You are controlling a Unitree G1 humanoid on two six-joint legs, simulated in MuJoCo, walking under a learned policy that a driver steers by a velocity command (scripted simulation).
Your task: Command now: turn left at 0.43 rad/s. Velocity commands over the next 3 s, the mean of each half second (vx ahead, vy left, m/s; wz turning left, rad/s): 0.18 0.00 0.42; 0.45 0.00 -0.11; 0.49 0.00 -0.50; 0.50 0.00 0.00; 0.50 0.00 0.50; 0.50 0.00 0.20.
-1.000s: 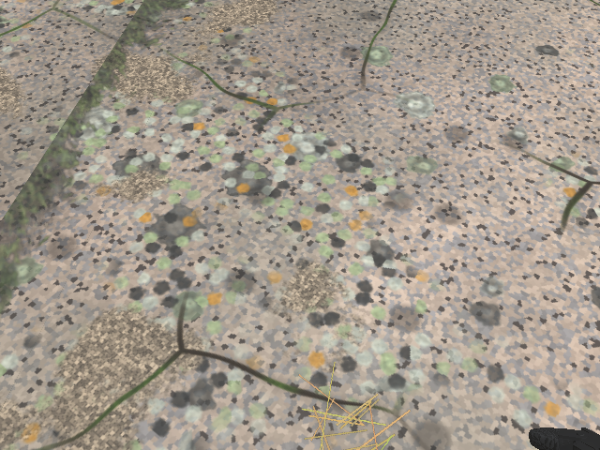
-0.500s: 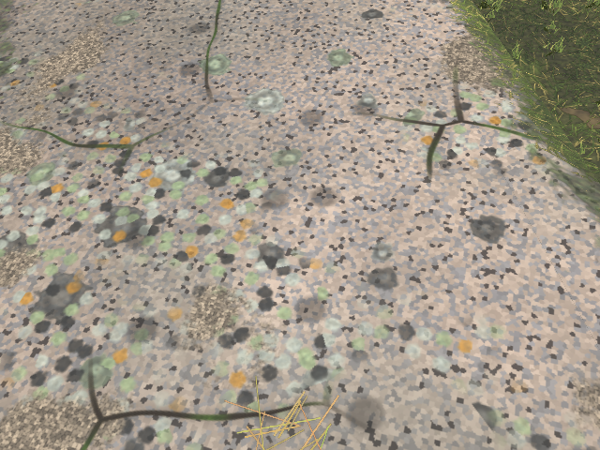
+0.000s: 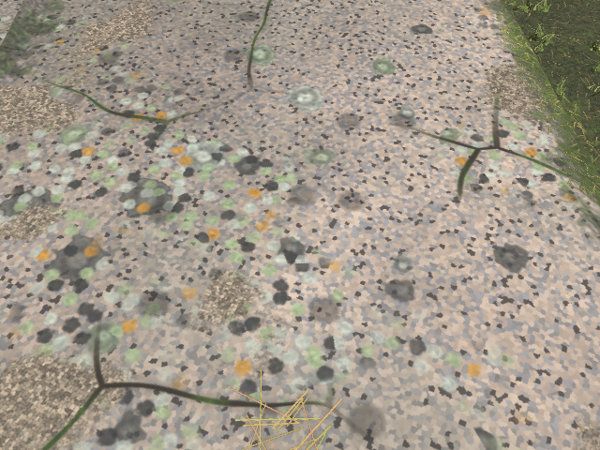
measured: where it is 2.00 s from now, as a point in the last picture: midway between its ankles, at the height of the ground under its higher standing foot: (272, 276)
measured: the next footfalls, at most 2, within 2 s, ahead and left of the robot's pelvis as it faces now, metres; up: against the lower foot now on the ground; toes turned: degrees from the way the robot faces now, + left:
left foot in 0.20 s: +0.02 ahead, +0.15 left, +0.00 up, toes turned +9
right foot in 0.76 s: +0.39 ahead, +0.01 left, +0.00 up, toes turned +12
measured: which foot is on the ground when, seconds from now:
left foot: up 0.00-0.18, down 0.20-0.78, up 0.80-1.00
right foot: down 0.00-0.18, up 0.20-0.74, down 0.76-1.00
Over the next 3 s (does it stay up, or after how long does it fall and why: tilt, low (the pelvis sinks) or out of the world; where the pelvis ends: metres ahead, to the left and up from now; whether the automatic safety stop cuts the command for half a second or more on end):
stays up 1.44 0.10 0.02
